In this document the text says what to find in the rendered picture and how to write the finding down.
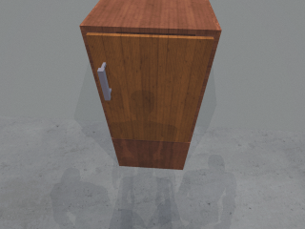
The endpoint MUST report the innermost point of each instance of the cupboard door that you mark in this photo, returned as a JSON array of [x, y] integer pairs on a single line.
[[156, 81]]

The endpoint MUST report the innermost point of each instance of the handle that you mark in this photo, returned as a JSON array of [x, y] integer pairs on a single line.
[[104, 82]]

